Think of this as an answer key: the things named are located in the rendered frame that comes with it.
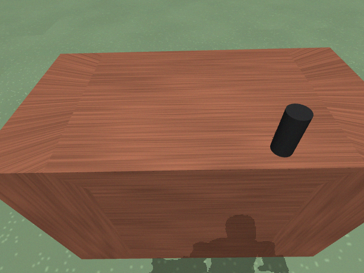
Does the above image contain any can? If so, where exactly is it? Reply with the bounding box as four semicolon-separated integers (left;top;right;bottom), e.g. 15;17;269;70
270;104;313;158

